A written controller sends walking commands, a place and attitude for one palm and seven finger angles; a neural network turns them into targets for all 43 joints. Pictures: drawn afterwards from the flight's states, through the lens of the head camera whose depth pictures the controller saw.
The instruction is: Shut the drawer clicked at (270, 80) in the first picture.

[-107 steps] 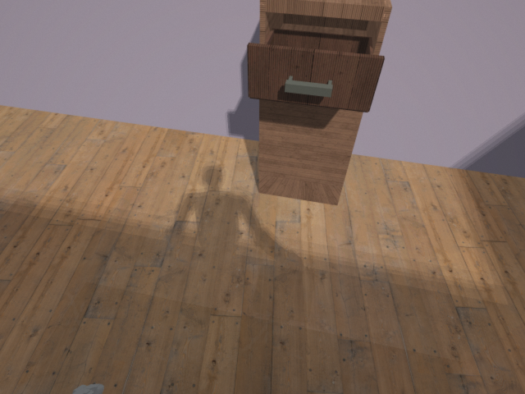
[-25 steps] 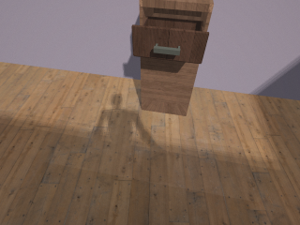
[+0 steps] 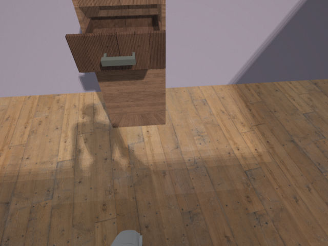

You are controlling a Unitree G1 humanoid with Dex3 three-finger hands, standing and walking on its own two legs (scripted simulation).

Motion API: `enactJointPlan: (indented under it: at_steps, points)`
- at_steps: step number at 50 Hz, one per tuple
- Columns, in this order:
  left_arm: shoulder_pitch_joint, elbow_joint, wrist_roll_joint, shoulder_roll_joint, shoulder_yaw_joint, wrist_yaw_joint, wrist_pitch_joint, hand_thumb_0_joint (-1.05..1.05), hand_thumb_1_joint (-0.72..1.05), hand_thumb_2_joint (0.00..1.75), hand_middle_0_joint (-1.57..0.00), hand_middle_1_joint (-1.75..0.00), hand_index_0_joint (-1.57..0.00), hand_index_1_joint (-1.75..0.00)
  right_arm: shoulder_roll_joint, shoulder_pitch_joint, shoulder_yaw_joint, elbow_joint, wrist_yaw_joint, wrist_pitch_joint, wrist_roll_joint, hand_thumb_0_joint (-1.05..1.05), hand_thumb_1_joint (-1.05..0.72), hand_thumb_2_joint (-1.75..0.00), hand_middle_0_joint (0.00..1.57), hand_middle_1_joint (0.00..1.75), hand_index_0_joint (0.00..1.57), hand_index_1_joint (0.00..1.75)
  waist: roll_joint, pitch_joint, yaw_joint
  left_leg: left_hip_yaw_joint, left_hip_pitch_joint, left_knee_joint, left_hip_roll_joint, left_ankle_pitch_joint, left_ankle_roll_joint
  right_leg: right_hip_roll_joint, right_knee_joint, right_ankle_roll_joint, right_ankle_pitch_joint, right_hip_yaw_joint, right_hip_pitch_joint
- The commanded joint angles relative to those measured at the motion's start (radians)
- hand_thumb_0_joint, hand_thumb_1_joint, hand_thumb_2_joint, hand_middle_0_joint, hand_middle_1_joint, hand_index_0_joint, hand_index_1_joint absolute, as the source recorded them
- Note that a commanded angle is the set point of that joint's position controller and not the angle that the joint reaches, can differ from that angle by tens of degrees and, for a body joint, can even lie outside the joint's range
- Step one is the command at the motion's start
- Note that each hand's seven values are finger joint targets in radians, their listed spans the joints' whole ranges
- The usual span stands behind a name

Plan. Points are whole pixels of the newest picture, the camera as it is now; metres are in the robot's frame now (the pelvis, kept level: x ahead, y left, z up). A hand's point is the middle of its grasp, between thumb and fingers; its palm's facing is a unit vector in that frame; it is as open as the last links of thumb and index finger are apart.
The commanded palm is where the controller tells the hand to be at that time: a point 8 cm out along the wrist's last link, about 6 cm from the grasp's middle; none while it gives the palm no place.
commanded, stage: walk to a spot facing it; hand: left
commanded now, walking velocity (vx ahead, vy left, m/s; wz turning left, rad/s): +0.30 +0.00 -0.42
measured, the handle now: (119, 58) +0.76 +0.24 +0.04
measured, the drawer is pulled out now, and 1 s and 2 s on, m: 0.28 0.28 0.28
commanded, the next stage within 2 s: none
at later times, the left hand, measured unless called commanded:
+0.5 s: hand (84, 203) +0.26 +0.29 -0.18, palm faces -0.19 -0.96 -0.18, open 7.4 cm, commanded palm none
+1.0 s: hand (136, 161) +0.41 +0.14 -0.16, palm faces -0.58 -0.79 -0.21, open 7.4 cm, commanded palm none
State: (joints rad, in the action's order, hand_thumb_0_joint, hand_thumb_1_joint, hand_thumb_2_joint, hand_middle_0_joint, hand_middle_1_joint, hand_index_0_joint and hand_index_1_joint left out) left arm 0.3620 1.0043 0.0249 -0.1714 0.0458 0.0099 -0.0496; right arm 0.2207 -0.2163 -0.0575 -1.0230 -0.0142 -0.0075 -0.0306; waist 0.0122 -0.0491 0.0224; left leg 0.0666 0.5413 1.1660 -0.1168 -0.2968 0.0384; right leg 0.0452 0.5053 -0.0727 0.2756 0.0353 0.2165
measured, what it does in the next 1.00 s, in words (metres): walks ahead, turning right: left foot, then right foot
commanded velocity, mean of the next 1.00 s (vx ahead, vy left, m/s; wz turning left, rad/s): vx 0.05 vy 0.00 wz -0.58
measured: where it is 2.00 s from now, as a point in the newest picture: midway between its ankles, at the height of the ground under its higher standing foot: outside the picture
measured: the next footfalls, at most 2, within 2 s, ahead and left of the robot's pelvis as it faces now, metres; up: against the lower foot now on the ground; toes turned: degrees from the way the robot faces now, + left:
left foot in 0.30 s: +0.28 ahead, +0.15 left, +0.00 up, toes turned -3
right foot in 0.92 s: +0.16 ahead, -0.03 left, +0.00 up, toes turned -40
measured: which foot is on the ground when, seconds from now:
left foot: up 0.00-0.28, down 0.30-0.94, up 0.96-1.00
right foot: down 0.00-0.30, up 0.32-0.90, down 0.92-1.00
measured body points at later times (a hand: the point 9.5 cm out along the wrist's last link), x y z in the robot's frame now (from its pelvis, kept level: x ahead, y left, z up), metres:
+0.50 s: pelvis +0.17 +0.10 +0.00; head +0.20 +0.13 +0.45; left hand +0.27 +0.34 -0.17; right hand +0.20 -0.15 -0.12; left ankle +0.24 +0.15 -0.74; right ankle +0.12 -0.03 -0.63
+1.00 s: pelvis +0.19 +0.08 -0.01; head +0.22 +0.04 +0.43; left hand +0.44 +0.18 -0.14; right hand +0.04 -0.11 -0.17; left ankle +0.23 +0.17 -0.70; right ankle +0.13 +0.00 -0.74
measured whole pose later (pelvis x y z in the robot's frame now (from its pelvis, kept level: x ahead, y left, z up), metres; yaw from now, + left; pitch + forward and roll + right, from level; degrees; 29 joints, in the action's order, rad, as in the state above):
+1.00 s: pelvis +0.19 +0.08 -0.01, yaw -34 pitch +0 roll +0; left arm 0.10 0.87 0.02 -0.16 0.05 0.00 0.02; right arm 0.19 -0.33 -0.06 -0.98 0.00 0.05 -0.02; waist 0.04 -0.09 -0.07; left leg 0.29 0.38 0.94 -0.19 -0.53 0.04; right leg -0.02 0.65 -0.04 0.36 0.10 0.30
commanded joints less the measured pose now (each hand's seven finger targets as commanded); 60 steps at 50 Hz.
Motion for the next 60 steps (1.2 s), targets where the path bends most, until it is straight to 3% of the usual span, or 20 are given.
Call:
enactJointPlan:
  at_steps: [1, 9, 11, 13, 14, 15, 16, 17, 19, 23, 31, 38, 44, 45, 46, 47, 48, 49, 53, 60]
  points:
    - [0.052, -0.040, -0.005, -0.177, 0.040, -0.017, -0.030, 0.00, 0.90, 0.90, -0.20, -0.30, -0.20, -0.30, 0.050, 0.042, -0.020, 0.109, -0.004, -0.024, 0.004, 0.00, -0.90, -0.90, 0.20, 0.30, 0.20, 0.30, -0.080, -0.018, -0.022, -0.035, 0.124, -0.055, -0.024, 0.129, 0.021, -0.246, -0.309, -0.128, -0.102, -0.292, -0.006]
    - [0.093, -0.035, 0.004, -0.185, 0.045, -0.030, -0.024, 0.00, 0.90, 0.90, -0.20, -0.30, -0.20, -0.30, 0.029, 0.202, -0.011, 0.203, -0.007, -0.048, 0.014, 0.00, -0.90, -0.90, 0.20, 0.30, 0.20, 0.30, -0.124, -0.012, 0.035, -0.010, 0.076, -0.384, 0.018, 0.092, 0.014, -0.243, -0.217, -0.115, -0.389, -0.296, -0.136]
    - [0.075, -0.044, 0.005, -0.193, 0.053, -0.031, -0.016, 0.00, 0.90, 0.90, -0.20, -0.30, -0.20, -0.30, 0.030, 0.184, -0.011, 0.207, -0.002, -0.056, 0.019, 0.00, -0.90, -0.90, 0.20, 0.30, 0.20, 0.30, -0.151, -0.002, 0.031, 0.002, -0.048, -0.481, 0.052, 0.053, -0.003, -0.236, -0.165, -0.102, -0.474, -0.313, -0.117]
    - [0.038, -0.053, 0.000, -0.197, 0.060, -0.032, -0.009, 0.00, 0.90, 0.90, -0.20, -0.30, -0.20, -0.30, 0.061, 0.035, -0.019, 0.165, 0.016, -0.064, 0.017, 0.00, -0.90, -0.90, 0.20, 0.30, 0.20, 0.30, -0.126, 0.047, -0.042, 0.004, -0.306, -0.647, 0.075, 0.115, -0.015, -0.186, -0.008, -0.061, -0.519, -0.286, -0.029]
    - [0.040, -0.060, -0.010, -0.174, 0.062, -0.028, -0.006, 0.00, 0.90, 0.90, -0.20, -0.30, -0.20, -0.30, 0.120, -0.109, -0.029, 0.124, 0.032, -0.066, 0.011, 0.00, -0.90, -0.90, 0.20, 0.30, 0.20, 0.30, -0.047, 0.141, -0.093, -0.033, -0.570, -0.696, 0.015, 0.194, -0.032, -0.122, 0.173, -0.024, -0.422, -0.240, 0.087]
    - [0.087, -0.069, -0.027, -0.116, 0.059, -0.016, 0.000, 0.00, 0.90, 0.90, -0.20, -0.30, -0.20, -0.30, 0.252, -0.229, -0.056, 0.100, 0.042, -0.070, -0.002, 0.00, -0.90, -0.90, 0.20, 0.30, 0.20, 0.30, 0.256, 0.277, -0.115, -0.393, -0.793, -0.709, -0.319, 0.416, -0.131, 0.035, 0.513, 0.046, 0.097, -0.082, 0.298]
    - [0.060, -0.083, -0.020, -0.114, 0.052, -0.014, -0.004, 0.00, 0.90, 0.90, -0.20, -0.30, -0.20, -0.30, 0.255, -0.264, -0.043, 0.094, 0.042, -0.057, 0.009, 0.00, -0.90, -0.90, 0.20, 0.30, 0.20, 0.30, 0.267, 0.292, -0.116, -0.512, -0.741, -0.792, -0.432, 0.534, -0.213, 0.021, 0.746, 0.058, 0.345, -0.090, 0.373]
    - [0.020, -0.100, -0.012, -0.125, 0.057, -0.013, 0.001, 0.00, 0.90, 0.90, -0.20, -0.30, -0.20, -0.30, 0.211, -0.207, -0.031, 0.117, 0.038, -0.048, 0.010, 0.00, -0.90, -0.90, 0.20, 0.30, 0.20, 0.30, 0.138, 0.176, -0.093, -0.431, -0.611, -0.809, -0.419, 0.515, -0.251, -0.046, 0.818, 0.060, 0.310, -0.095, 0.394]
    - [-0.026, -0.093, -0.001, -0.114, 0.057, -0.003, 0.022, 0.00, 0.90, 0.90, -0.20, -0.30, -0.20, -0.30, 0.113, -0.062, -0.003, 0.135, 0.041, -0.057, 0.011, 0.00, -0.90, -0.90, 0.20, 0.30, 0.20, 0.30, 0.170, 0.054, -0.034, -0.284, -0.380, -0.865, -0.341, 0.386, -0.196, -0.095, 0.863, 0.081, 0.192, -0.071, 0.392]
    - [0.004, -0.084, -0.001, -0.074, 0.054, 0.017, 0.079, 0.00, 0.90, 0.90, -0.20, -0.30, -0.20, -0.30, 0.057, -0.009, 0.009, 0.132, 0.049, -0.055, 0.014, 0.00, -0.90, -0.90, 0.20, 0.30, 0.20, 0.30, 0.131, 0.039, 0.018, -0.002, -0.245, -0.864, -0.216, 0.429, -0.145, -0.112, 0.797, 0.102, 0.042, -0.027, 0.300]
    - [-0.146, -0.148, 0.006, -0.073, 0.052, 0.019, 0.113, 0.00, 0.90, 0.90, -0.20, -0.30, -0.20, -0.30, 0.094, -0.094, -0.013, 0.109, 0.049, -0.037, 0.010, 0.00, -0.90, -0.90, 0.20, 0.30, 0.20, 0.30, 0.073, 0.031, -0.024, 0.040, -0.400, -0.896, -0.263, 0.306, -0.180, -0.152, 0.604, 0.131, -0.011, -0.011, 0.406]
    - [-0.271, -0.192, 0.000, -0.076, 0.038, 0.013, 0.108, 0.00, 0.90, 0.90, -0.20, -0.30, -0.20, -0.30, 0.125, -0.160, -0.028, 0.083, 0.041, -0.016, 0.000, 0.00, -0.90, -0.90, 0.20, 0.30, 0.20, 0.30, 0.130, 0.025, -0.076, 0.095, -0.430, -0.839, -0.299, 0.354, -0.182, -0.133, 0.375, 0.114, 0.114, 0.048, 0.297]
    - [-0.241, -0.200, -0.005, -0.079, 0.039, 0.002, 0.082, 0.00, 0.90, 0.90, -0.20, -0.30, -0.20, -0.30, 0.151, -0.175, -0.044, 0.084, 0.030, -0.003, -0.001, 0.00, -0.90, -0.90, 0.20, 0.30, 0.20, 0.30, 0.118, 0.103, -0.054, 0.185, -0.459, -0.660, -0.302, 0.451, -0.118, -0.088, 0.100, 0.074, 0.052, 0.091, 0.123]
    - [-0.193, -0.188, -0.003, -0.107, 0.045, -0.003, 0.072, 0.00, 0.90, 0.90, -0.20, -0.30, -0.20, -0.30, 0.146, -0.173, -0.043, 0.092, 0.026, -0.002, 0.006, 0.00, -0.90, -0.90, 0.20, 0.30, 0.20, 0.30, 0.074, 0.132, -0.026, 0.220, -0.395, -0.542, -0.284, 0.444, -0.071, -0.103, -0.015, 0.051, -0.066, 0.067, -0.006]
    - [-0.117, -0.168, 0.004, -0.195, 0.062, -0.016, 0.059, 0.00, 0.90, 0.90, -0.20, -0.30, -0.20, -0.30, 0.108, -0.174, -0.038, 0.116, 0.018, 0.002, 0.016, 0.00, -0.90, -0.90, 0.20, 0.30, 0.20, 0.30, -0.126, 0.193, 0.008, 0.268, -0.190, -0.343, -0.206, 0.241, -0.009, -0.261, -0.081, -0.022, -0.290, -0.156, -0.212]
    - [-0.051, -0.150, -0.005, -0.288, 0.083, -0.030, 0.054, 0.00, 0.90, 0.90, -0.20, -0.30, -0.20, -0.30, 0.051, -0.094, -0.016, 0.173, 0.018, 0.010, 0.015, 0.00, -0.90, -0.90, 0.20, 0.30, 0.20, 0.30, -0.296, 0.179, 0.039, 0.214, 0.063, -0.134, -0.060, -0.331, 0.041, -0.455, -0.095, -0.131, -0.733, -0.412, -0.293]
    - [-0.037, -0.148, -0.017, -0.286, 0.084, -0.038, 0.061, 0.00, 0.90, 0.90, -0.20, -0.30, -0.20, -0.30, 0.072, -0.054, -0.020, 0.187, 0.031, 0.020, 0.015, 0.00, -0.90, -0.90, 0.20, 0.30, 0.20, 0.30, -0.207, 0.165, 0.052, 0.080, 0.089, -0.031, -0.055, -0.347, 0.041, -0.464, -0.088, -0.182, -0.803, -0.354, -0.257]
    - [-0.069, -0.150, -0.015, -0.257, 0.084, -0.046, 0.059, 0.00, 0.90, 0.90, -0.20, -0.30, -0.20, -0.30, 0.066, -0.024, -0.017, 0.183, 0.030, 0.025, 0.014, 0.00, -0.90, -0.90, 0.20, 0.30, 0.20, 0.30, -0.205, 0.143, 0.038, 0.031, 0.112, -0.008, -0.069, -0.286, 0.035, -0.386, -0.090, -0.159, -0.752, -0.303, -0.238]
    - [-0.199, -0.186, -0.013, -0.197, 0.066, -0.040, 0.056, 0.00, 0.90, 0.90, -0.20, -0.30, -0.20, -0.30, 0.065, -0.035, -0.027, 0.160, 0.030, 0.040, 0.009, 0.00, -0.90, -0.90, 0.20, 0.30, 0.20, 0.30, -0.123, 0.080, -0.032, -0.014, 0.017, -0.037, -0.030, -0.102, 0.054, -0.268, -0.121, -0.102, -0.590, -0.204, -0.067]
    - [-0.148, -0.177, -0.001, -0.232, 0.079, -0.025, 0.065, 0.00, 0.90, 0.90, -0.20, -0.30, -0.20, -0.30, 0.052, 0.047, -0.022, 0.203, 0.038, 0.031, 0.013, 0.00, -0.90, -0.90, 0.20, 0.30, 0.20, 0.30, -0.151, 0.088, -0.001, -0.018, -0.074, -0.274, 0.052, -0.135, 0.051, -0.248, -0.117, -0.126, -0.452, -0.334, -0.034]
